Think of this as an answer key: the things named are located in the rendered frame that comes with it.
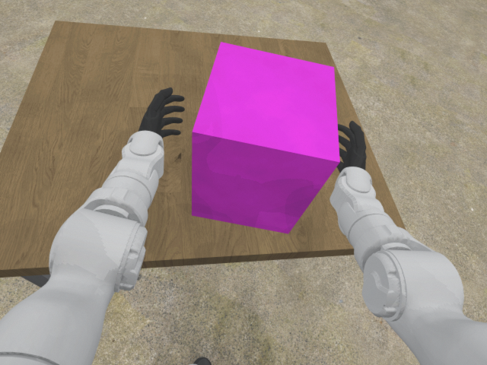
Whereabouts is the robot right forearm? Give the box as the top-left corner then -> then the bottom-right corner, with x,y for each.
329,167 -> 464,301

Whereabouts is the right robot upper arm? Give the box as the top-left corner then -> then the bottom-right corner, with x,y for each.
362,249 -> 487,365

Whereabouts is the carton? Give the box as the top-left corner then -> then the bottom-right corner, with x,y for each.
192,42 -> 340,233

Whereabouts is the left robot upper arm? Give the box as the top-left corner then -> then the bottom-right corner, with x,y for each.
0,208 -> 148,365

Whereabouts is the robot left forearm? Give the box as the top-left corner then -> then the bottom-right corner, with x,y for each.
49,131 -> 164,276

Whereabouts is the robot right hand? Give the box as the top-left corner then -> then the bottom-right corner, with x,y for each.
337,121 -> 367,173

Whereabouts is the table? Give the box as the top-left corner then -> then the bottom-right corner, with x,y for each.
0,21 -> 406,287

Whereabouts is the robot left hand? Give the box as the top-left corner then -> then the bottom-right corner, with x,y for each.
138,87 -> 185,138

